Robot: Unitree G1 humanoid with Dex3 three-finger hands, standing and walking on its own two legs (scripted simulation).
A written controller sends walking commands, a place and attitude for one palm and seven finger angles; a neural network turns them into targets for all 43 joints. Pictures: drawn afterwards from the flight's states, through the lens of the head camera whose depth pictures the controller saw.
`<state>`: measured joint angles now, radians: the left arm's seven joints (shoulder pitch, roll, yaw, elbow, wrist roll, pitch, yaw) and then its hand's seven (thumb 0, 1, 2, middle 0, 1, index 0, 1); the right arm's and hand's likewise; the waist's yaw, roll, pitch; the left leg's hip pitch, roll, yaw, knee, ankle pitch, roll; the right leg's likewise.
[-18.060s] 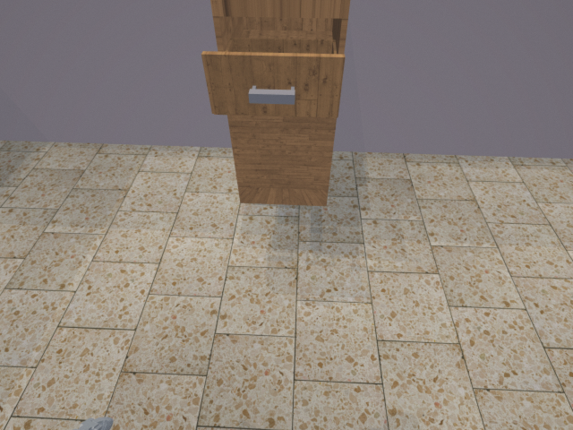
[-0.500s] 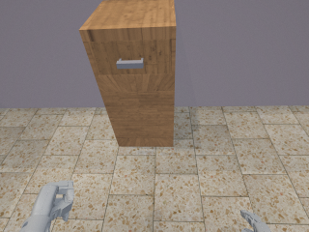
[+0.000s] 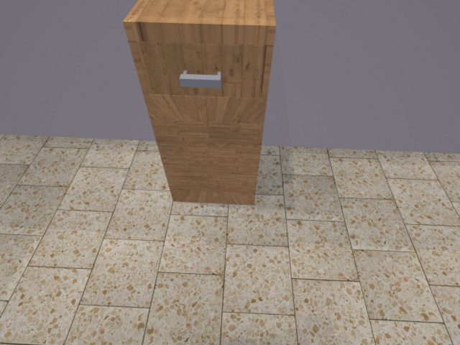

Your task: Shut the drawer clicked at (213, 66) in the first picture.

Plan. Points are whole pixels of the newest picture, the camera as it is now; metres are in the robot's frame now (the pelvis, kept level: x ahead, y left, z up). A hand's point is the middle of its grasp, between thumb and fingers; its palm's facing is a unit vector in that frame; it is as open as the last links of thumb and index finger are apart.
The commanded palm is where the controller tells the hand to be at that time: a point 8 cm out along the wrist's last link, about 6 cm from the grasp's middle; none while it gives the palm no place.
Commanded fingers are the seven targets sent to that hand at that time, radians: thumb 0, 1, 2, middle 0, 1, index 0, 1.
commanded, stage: let the arm hang, fingers relaxed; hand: left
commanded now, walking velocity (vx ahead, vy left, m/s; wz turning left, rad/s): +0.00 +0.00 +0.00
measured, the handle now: (201, 77) +0.85 +0.15 -0.01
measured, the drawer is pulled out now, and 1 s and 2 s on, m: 0.00 0.00 0.00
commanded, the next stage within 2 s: look to check the result in 0.46 s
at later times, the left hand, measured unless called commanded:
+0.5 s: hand out of the picture +0.00 +0.14 -0.18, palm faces +0.03 -0.99 -0.17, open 7.4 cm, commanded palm none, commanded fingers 0.00 0.90 0.90 -0.20 -0.30 -0.20 -0.30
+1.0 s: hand out of the picture -0.01 +0.13 -0.18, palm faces +0.04 -0.98 -0.19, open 7.4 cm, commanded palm none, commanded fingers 0.00 0.90 0.90 -0.20 -0.30 -0.20 -0.30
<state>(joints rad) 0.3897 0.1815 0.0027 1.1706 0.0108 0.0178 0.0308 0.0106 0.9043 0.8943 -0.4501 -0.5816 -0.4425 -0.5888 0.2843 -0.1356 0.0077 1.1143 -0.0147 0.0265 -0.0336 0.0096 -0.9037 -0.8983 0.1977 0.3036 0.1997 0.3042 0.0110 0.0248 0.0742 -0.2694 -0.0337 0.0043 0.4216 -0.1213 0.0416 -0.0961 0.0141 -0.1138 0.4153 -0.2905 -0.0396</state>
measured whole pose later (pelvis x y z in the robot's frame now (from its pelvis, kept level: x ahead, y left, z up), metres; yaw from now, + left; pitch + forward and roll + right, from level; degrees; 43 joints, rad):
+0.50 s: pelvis +0.01 -0.02 +0.00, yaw -1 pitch -2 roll +0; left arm 0.30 0.10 0.00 1.14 0.01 -0.01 0.04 0.00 0.90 0.89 -0.20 -0.30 -0.20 -0.30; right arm 0.31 -0.10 0.00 1.15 -0.02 0.01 -0.04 0.01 -0.91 -0.90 0.20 0.30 0.20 0.30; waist -0.01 0.01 0.04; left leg -0.25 -0.02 0.01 0.43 -0.15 0.02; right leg -0.08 0.03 -0.10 0.43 -0.31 -0.06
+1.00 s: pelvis +0.02 -0.03 +0.00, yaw -1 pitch -2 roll +0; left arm 0.33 0.11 0.01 1.15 0.01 -0.01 0.05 0.01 0.90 0.89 -0.20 -0.30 -0.19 -0.30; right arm 0.28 -0.13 0.00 1.15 -0.01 0.01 -0.05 0.01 -0.91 -0.90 0.20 0.30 0.20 0.30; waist 0.00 0.01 0.06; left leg -0.23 0.00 0.00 0.45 -0.18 0.00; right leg -0.04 0.05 -0.11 0.40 -0.32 -0.08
